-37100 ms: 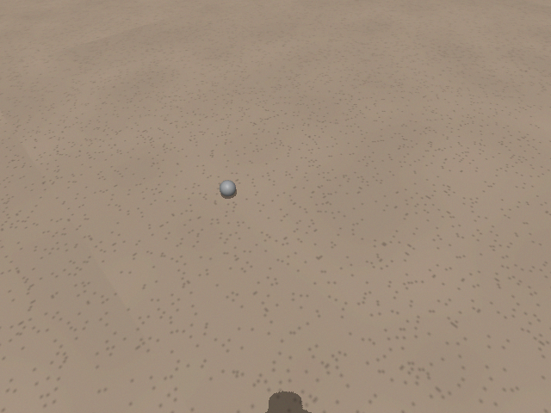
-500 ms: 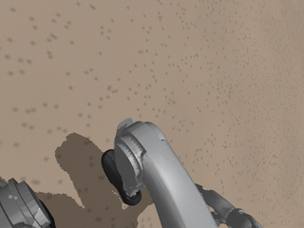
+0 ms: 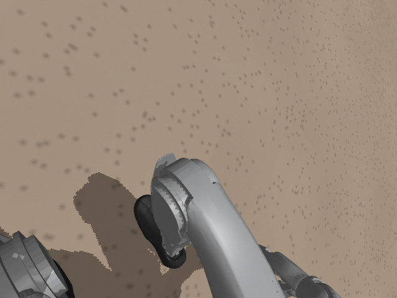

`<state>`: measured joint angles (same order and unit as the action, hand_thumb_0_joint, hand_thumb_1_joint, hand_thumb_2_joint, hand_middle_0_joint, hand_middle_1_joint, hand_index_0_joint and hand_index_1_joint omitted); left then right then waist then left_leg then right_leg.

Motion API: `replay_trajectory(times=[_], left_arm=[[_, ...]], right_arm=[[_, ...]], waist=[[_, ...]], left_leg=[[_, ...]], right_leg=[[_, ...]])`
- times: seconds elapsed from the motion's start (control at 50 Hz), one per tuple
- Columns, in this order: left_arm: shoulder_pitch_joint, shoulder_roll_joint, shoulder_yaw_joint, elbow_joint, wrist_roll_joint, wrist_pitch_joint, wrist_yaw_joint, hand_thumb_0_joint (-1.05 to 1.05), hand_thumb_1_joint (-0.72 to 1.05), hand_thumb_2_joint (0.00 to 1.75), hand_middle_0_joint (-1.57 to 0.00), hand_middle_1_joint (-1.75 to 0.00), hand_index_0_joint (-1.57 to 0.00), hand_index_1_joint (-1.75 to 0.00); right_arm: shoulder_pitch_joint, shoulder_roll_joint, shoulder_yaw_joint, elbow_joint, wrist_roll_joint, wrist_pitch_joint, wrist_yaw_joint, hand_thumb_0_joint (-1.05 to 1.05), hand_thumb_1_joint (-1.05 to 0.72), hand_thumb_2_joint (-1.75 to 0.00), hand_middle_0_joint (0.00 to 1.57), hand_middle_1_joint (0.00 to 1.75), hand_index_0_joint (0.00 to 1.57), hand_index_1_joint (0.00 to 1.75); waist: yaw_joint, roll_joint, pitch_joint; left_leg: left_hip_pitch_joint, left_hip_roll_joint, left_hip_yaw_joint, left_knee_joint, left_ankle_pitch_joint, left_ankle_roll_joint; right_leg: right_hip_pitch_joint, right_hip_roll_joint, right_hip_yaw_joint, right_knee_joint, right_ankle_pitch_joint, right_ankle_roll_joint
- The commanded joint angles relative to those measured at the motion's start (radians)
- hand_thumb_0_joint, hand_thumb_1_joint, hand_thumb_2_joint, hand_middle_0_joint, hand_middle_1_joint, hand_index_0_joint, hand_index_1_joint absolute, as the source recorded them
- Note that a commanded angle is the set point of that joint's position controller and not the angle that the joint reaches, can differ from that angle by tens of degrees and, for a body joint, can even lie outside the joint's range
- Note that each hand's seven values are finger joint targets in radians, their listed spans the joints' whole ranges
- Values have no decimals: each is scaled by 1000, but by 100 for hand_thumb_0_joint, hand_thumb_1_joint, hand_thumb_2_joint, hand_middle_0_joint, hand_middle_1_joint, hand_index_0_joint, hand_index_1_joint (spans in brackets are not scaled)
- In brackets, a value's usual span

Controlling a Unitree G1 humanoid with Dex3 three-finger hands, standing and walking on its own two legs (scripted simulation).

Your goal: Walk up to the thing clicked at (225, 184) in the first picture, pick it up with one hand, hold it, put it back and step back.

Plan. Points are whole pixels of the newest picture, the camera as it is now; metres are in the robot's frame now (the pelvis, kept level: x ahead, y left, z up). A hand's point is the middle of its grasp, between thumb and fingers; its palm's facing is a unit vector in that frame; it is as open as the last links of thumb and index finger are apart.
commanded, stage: close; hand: left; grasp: from above
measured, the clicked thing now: out of the picture +0.48 +0.38 -0.27
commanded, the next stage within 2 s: settle in 0.04 s
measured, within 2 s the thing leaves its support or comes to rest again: leaves its support in 0.36 s
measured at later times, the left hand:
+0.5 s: hand out of the picture +0.47 +0.38 -0.24, palm faces -0.41 -0.16 -0.90, open 10.0 cm
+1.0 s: hand out of the picture +0.46 +0.39 -0.16, palm faces -0.43 -0.14 -0.89, open 10.0 cm
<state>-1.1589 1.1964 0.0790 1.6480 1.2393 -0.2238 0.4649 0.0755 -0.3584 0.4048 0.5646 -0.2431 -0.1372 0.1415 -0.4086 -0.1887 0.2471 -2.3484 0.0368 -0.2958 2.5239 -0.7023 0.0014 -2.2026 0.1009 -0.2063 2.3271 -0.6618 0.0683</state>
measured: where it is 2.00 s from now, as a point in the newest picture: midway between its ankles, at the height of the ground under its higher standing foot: (121, 275)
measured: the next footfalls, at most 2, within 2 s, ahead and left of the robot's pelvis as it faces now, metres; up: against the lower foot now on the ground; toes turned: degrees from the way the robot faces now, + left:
none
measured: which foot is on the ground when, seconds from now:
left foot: down 0.00-1.00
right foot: down 0.00-1.00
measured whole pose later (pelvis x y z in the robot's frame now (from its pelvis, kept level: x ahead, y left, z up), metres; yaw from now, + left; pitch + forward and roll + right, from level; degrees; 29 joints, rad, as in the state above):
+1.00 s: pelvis +0.00 +0.00 +0.01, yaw +4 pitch +32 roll -14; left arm -1.07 0.98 0.04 1.27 1.19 -0.14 0.15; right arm 0.14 -0.33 0.23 0.54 -0.14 0.02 0.11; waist -0.30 -0.06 0.07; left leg -2.38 0.01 -0.21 2.44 -0.65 0.01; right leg -2.23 0.05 -0.15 2.30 -0.66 0.05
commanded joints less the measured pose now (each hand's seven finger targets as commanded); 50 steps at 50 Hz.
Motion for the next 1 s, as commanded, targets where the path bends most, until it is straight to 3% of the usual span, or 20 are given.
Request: replay_trajectory(times=[0.0, 0.06, 0.08, 0.12, 0.18, 0.24, 0.26, 0.28, 0.32, 0.38, 0.46, 0.54, 0.56, 0.6, 0.68, 0.72, 0.78, 0.84, 0.86, 0.98], left_arm=[[-225, 220, -6, -113, -15, 5, 47, 0, 24, 67, -56, -86, -61, -81], [-250, 237, 6, -143, -7, 9, 49, 0, 25, 64, -56, -85, -61, -80], [-214, 219, -5, -89, -7, 16, 44, 0, 26, 64, -58, -83, -62, -78], [-249, 249, 17, -148, -6, 13, 47, 0, 29, 66, -60, -84, -65, -79], [-217, 214, -7, -89, -11, 18, 45, 0, 31, 71, -65, -90, -71, -85], [-256, 258, 10, -157, -7, 23, 35, 0, 35, 73, -68, -93, -74, -87], [-303, 271, 25, -248, -9, 20, 30, 0, 37, 73, -70, -92, -76, -86], [-233, 241, 9, -154, -7, 33, 25, 0, 38, 74, -71, -93, -77, -87], [-258, 253, 31, -218, -14, 32, 22, 0, 40, 72, -71, -92, -77, -85], [-256, 239, 25, -234, -7, 46, -4, 0, 41, 74, -73, -91, -79, -86], [-236, 208, 25, -314, -23, 60, -37, 0, 43, 73, -75, -91, -80, -85], [-245, 185, 25, -380, -32, 78, -81, 0, 45, 71, -74, -92, -81, -85], [-224, 172, 31, -385, -37, 83, -92, 0, 45, 70, -74, -90, -81, -84], [-202, 116, 10, -363, -44, 90, -124, 0, 47, 72, -77, -90, -83, -84], [-220, 86, 4, -443, -49, 90, -183, 0, 50, 74, -80, -90, -85, -84], [-224, 32, -26, -446, -59, 89, -210, 0, 53, 77, -82, -91, -88, -86], [-221, 62, 1, -489, -62, 82, -236, 0, 55, 77, -84, -91, -89, -85], [-236, 30, -8, -529, -58, 78, -261, 0, 58, 78, -86, -90, -92, -85], [-252, 41, -2, -558, -65, 74, -265, 0, 59, 77, -87, -90, -92, -85], [-269, 36, 8, -599, -65, 83, -280, 0, 61, 79, -87, -93, -93, -87]], right_arm=[[185, -342, -104, 11, 9, 6, -10, 0, -89, -90, 20, 30, 20, 30], [219, -339, -101, 48, 8, 6, -7, 0, -89, -89, 20, 30, 20, 30], [214, -337, -102, 43, 9, 5, -6, 0, -89, -90, 20, 30, 20, 30], [214, -335, -94, 41, 11, 8, -5, 0, -89, -90, 20, 30, 20, 30], [195, -344, -107, 15, 8, 9, -8, 0, -90, -90, 20, 30, 20, 30], [191, -337, -104, 11, 5, 6, -9, 0, -91, -90, 20, 30, 20, 30], [195, -347, -115, 12, 14, 4, -8, 0, -91, -90, 20, 30, 20, 30], [191, -334, -112, 11, 10, 6, -7, 0, -91, -90, 20, 30, 20, 30], [197, -349, -123, 6, 16, 9, -6, 0, -91, -90, 20, 30, 20, 30], [216, -342, -135, 20, 20, 17, -5, 0, -91, -90, 20, 30, 20, 30], [202, -331, -155, -1, 34, 26, -1, 0, -91, -90, 20, 30, 20, 30], [223, -318, -179, 0, 49, 46, 3, 0, -90, -90, 20, 30, 20, 30], [225, -321, -187, -5, 52, 54, 1, 0, -90, -90, 20, 30, 20, 30], [229, -317, -200, -9, 60, 66, 1, 0, -90, -90, 20, 30, 20, 30], [242, -302, -228, -15, 77, 93, -7, 0, -90, -90, 20, 30, 20, 30], [250, -286, -234, -13, 85, 104, -10, 0, -90, -90, 20, 30, 20, 30], [256, -292, -253, -20, 93, 125, -27, 0, -90, -90, 20, 30, 20, 30], [269, -280, -265, -28, 101, 144, -34, 0, -90, -90, 20, 30, 20, 30], [266, -274, -267, -26, 104, 149, -38, 0, -90, -90, 20, 30, 20, 30], [280, -261, -282, -28, 112, 179, -48, 0, -90, -89, 20, 30, 20, 30]], waist=[[-62, 627, -670], [-65, 666, -682], [-66, 641, -651], [-58, 663, -704], [-66, 620, -662], [-49, 661, -715], [-39, 700, -760], [-44, 687, -746], [-36, 694, -755], [-33, 689, -739], [3, 722, -805], [11, 714, -842], [24, 715, -832], [16, 686, -781], [40, 682, -826], [20, 624, -802], [52, 619, -829], [47, 637, -850], [64, 633, -882], [80, 661, -942]], left_leg=[[546, 58, 83, -247, 267, 1], [563, 60, 80, -243, 295, -6], [547, 59, 81, -241, 283, -4], [575, 62, 77, -237, 316, -8], [533, 56, 88, -244, 267, 1], [546, 55, 100, -244, 271, 2], [583, 56, 97, -234, 320, -4], [587, 58, 98, -240, 321, -2], [586, 55, 91, -250, 323, -9], [559, 49, 103, -238, 297, -5], [605, 46, 108, -258, 324, -9], [590, 38, 124, -256, 343, -1], [578, 33, 128, -263, 341, -5], [553, 29, 123, -280, 294, -5], [559, 22, 130, -300, 256, -5], [515, 19, 143, -288, 234, 6], [519, 8, 147, -299, 246, 1], [559, 4, 137, -321, 255, -3], [563, 6, 148, -316, 255, 1], [604, -4, 163, -336, 293, 1]], right_leg=[[358, 30, -97, -191, 282, -82], [345, 24, -98, -184, 295, -84], [336, 26, -95, -186, 283, -86], [348, 23, -97, -185, 303, -86], [359, 30, -97, -195, 278, -86], [389, 30, -87, -199, 289, -84], [371, 22, -87, -189, 319, -88], [382, 29, -88, -189, 319, -86], [363, 24, -97, -187, 312, -93], [343, 22, -88, -195, 289, -97], [334, 21, -83, -191, 297, -102], [352, 18, -67, -200, 317, -99], [337, 14, -67, -200, 314, -106], [294, 9, -68, -207, 270, -111], [284, 3, -55, -213, 242, -112], [289, 4, -44, -231, 230, -108], [278, -6, -39, -232, 231, -116], [257, -12, -39, -231, 227, -117], [268, -12, -30, -232, 229, -116], [268, -20, -16, -236, 249, -117]])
